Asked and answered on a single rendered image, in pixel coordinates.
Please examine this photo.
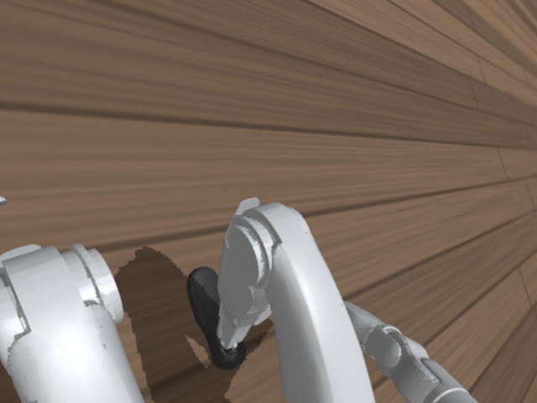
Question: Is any right robot foot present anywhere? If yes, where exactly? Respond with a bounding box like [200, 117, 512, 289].
[187, 267, 246, 370]

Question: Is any right robot arm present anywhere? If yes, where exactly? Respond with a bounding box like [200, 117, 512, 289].
[365, 324, 478, 403]

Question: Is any right robot hand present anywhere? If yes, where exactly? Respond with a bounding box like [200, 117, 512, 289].
[343, 301, 385, 353]

